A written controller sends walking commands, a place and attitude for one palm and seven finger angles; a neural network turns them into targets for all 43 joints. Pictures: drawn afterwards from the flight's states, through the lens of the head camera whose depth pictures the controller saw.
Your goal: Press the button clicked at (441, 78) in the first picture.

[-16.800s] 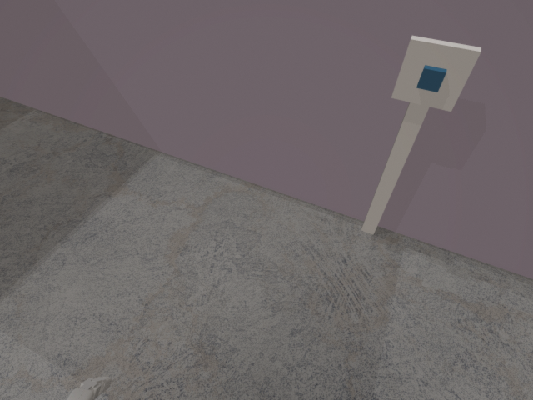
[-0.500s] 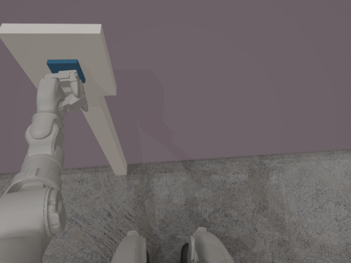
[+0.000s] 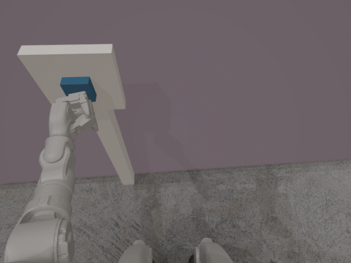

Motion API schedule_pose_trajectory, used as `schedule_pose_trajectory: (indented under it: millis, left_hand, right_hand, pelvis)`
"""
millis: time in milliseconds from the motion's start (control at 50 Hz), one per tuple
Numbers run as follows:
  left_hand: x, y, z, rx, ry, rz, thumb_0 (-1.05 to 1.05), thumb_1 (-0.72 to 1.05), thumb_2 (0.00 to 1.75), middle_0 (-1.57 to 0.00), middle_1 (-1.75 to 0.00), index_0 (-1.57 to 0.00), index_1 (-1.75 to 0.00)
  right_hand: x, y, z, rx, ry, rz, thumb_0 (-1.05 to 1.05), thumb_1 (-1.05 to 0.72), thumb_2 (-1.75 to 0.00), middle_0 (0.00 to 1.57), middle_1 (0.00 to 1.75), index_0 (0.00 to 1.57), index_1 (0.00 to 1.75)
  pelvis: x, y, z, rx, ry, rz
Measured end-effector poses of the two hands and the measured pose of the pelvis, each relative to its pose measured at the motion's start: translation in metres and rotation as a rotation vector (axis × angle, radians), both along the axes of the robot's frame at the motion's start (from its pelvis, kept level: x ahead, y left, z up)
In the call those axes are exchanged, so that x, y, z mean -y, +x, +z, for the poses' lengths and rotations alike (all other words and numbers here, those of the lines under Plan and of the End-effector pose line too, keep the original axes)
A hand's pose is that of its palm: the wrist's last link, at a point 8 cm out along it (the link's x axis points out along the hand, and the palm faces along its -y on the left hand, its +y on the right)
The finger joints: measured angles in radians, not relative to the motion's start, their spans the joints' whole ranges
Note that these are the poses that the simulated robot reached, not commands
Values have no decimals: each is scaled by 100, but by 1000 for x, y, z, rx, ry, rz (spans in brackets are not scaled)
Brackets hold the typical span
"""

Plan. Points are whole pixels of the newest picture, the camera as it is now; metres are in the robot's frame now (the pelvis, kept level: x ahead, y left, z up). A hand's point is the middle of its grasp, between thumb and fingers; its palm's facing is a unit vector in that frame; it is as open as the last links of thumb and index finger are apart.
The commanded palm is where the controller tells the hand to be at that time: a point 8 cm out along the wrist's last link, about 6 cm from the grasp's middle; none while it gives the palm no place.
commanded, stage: pull the fist back off the button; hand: left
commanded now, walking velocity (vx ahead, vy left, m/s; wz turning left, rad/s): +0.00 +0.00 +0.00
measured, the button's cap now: (79, 89) +0.49 +0.22 +0.09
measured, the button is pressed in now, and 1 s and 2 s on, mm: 0 0 0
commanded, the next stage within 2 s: draw the hand back to the body in 0.52 s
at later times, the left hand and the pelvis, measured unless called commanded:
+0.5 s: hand (86, 148) +0.35 +0.19 +0.06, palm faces +0.06 -1.00 -0.02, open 3.1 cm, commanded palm +0.33 +0.24 +0.06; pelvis +0.04 +0.00 +0.01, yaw +1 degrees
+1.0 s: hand (67, 155) +0.31 +0.19 +0.12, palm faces +0.09 -0.99 -0.06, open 3.1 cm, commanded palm +0.27 +0.25 +0.12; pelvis +0.04 -0.01 +0.03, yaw +2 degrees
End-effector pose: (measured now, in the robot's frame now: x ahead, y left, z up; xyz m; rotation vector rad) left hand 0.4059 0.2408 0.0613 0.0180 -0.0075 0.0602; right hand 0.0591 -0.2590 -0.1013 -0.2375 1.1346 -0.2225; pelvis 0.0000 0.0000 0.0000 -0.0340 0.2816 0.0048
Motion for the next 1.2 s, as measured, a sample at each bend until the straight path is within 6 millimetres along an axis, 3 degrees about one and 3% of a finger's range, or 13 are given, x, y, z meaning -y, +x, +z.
schedule_pose_trajectory:
  millis: [300, 500, 620, 740, 840, 940, 1140, 1200]
  left_hand:
    - [-3, -47, -1, 0, -8, 0, 1, 90, 90, -130, -150, -130, -150]
    - [1, -79, -2, 4, 5, 4, 2, 90, 90, -130, -150, -130, -150]
    - [3, -75, 2, 19, 12, 2, 2, 90, 90, -130, -150, -130, -150]
    - [10, -74, 14, 14, 17, -22, 2, 90, 90, -130, -150, -130, -150]
    - [8, -90, 40, 34, 35, -12, 2, 90, 90, -130, -150, -130, -150]
    - [-3, -111, 53, 20, 36, 31, 2, 90, 90, -130, -150, -130, -150]
    - [-3, -148, 79, 43, 47, 22, 2, 90, 90, -130, -150, -130, -150]
    - [-8, -155, 93, 25, 166, 104, 2, 90, 90, -130, -150, -130, -150]
  right_hand:
    - [-8, 84, 21, 153, 28, 50, 1, -90, -90, 20, 30, 20, 30]
    - [-16, 129, 26, 254, 38, 118, 1, -90, -90, 20, 30, 20, 30]
    - [-18, 135, 22, 274, 42, 139, 1, -90, -90, 20, 30, 20, 30]
    - [-15, 123, 22, 273, 57, 105, 1, -90, -90, 20, 30, 20, 30]
    - [-12, 114, 31, 287, 72, 76, 1, -90, -90, 20, 30, 20, 30]
    - [-7, 114, 42, 320, 70, 75, 2, -90, -90, 20, 30, 20, 30]
    - [-4, 140, 67, 458, 44, 114, 2, -90, -90, 20, 30, 20, 30]
    - [-8, 148, 76, 484, 41, 122, 2, -90, -90, 20, 30, 20, 30]
  pelvis:
    - [-2, 32, 13, 30, 4, 0]
    - [1, 38, 12, 38, 6, 18]
    - [5, 33, 7, 41, 6, 29]
    - [7, 32, 11, 56, 11, 19]
    - [10, 36, 20, 90, 17, 11]
    - [13, 37, 28, 126, 20, 16]
    - [16, 34, 37, 186, 19, 32]
    - [17, 35, 42, 211, 25, 28]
